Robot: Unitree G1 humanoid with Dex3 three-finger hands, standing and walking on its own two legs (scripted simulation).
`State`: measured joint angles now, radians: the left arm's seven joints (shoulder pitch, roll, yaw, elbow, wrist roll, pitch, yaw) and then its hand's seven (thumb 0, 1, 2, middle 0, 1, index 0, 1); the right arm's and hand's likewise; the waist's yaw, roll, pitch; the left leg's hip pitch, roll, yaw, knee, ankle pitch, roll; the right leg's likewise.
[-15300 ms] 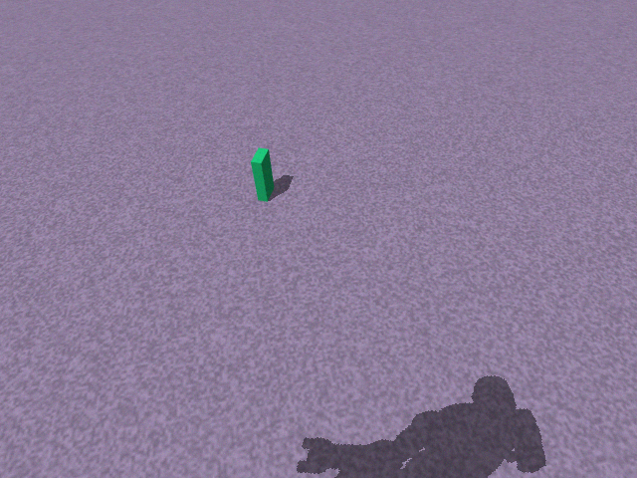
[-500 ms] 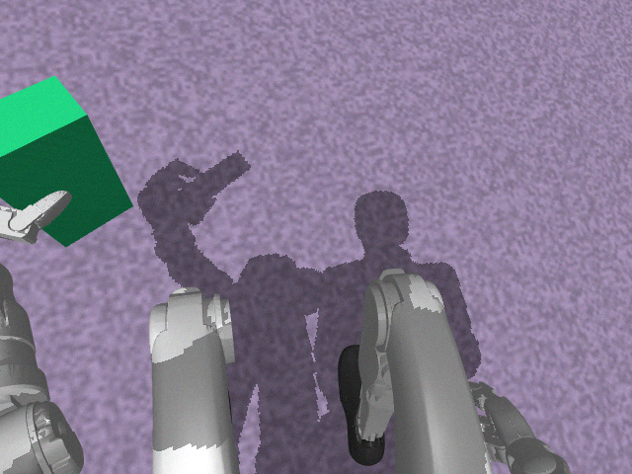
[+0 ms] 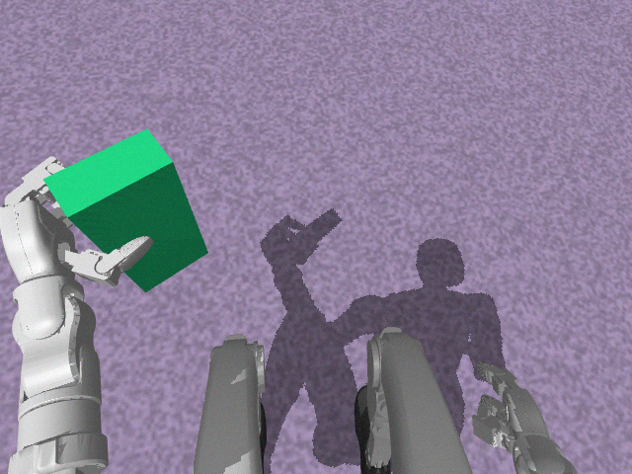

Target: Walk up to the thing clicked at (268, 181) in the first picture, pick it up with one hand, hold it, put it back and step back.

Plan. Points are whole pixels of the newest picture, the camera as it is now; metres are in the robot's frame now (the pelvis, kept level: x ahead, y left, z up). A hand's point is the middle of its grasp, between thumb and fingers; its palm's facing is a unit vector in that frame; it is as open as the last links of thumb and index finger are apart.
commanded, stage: hold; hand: left
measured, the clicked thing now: (146, 225) +0.40 +0.21 +0.00
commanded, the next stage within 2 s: lift in 0.78 s
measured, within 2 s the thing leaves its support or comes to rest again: neither
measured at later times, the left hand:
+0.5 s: hand (52, 154) +0.39 +0.22 +0.16, palm faces +0.31 -0.95 -0.05, open 9.1 cm
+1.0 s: hand (21, 81) +0.40 +0.21 +0.23, palm faces +0.32 -0.95 -0.03, open 9.0 cm
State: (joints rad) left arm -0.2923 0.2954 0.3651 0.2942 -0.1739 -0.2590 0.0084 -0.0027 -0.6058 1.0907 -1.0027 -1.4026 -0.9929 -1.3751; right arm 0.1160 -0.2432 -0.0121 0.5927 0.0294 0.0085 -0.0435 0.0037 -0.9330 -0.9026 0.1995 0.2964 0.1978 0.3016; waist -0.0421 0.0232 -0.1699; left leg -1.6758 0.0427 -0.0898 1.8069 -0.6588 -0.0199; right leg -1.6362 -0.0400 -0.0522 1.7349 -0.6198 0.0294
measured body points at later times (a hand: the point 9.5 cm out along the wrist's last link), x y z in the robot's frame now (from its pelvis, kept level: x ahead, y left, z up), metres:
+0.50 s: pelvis +0.03 +0.01 +0.13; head +0.13 +0.03 +0.57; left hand +0.37 +0.27 +0.17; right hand +0.17 -0.23 +0.02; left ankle +0.07 +0.13 -0.49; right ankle +0.08 -0.14 -0.49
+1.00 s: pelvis +0.05 +0.00 +0.18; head +0.12 +0.01 +0.63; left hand +0.37 +0.26 +0.23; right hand +0.19 -0.23 +0.07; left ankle +0.07 +0.13 -0.49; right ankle +0.08 -0.14 -0.49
